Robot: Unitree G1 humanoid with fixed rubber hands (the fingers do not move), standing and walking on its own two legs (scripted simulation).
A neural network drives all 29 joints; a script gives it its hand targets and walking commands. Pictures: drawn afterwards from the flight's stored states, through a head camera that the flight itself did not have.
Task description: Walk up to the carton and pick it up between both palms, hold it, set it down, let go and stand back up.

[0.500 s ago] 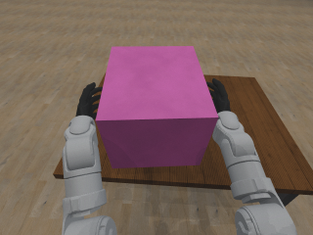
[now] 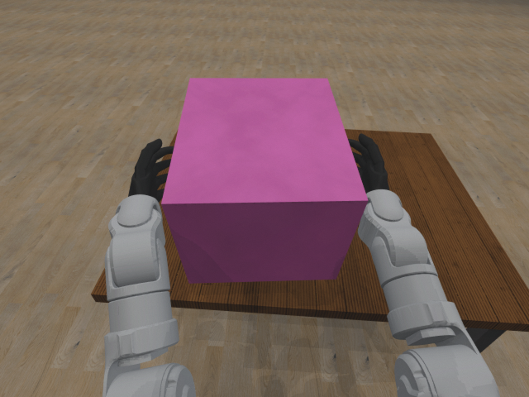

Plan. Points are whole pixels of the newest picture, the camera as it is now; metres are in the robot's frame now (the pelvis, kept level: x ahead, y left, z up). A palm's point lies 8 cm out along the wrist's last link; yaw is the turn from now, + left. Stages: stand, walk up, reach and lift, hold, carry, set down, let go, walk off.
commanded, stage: set down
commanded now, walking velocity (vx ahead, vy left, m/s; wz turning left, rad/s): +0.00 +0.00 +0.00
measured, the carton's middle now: (261, 176) +0.41 +0.00 +0.16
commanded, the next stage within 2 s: none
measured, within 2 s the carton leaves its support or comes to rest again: neither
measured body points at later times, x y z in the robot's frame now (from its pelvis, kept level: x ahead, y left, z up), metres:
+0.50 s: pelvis +0.02 +0.01 +0.00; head +0.00 +0.05 +0.45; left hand +0.40 +0.17 +0.12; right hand +0.38 -0.15 +0.13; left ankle +0.01 +0.12 -0.75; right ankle +0.03 -0.11 -0.75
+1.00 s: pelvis +0.03 +0.03 +0.00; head +0.01 +0.06 +0.45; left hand +0.42 +0.17 +0.11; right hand +0.38 -0.16 +0.12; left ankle +0.01 +0.12 -0.75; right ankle +0.03 -0.11 -0.75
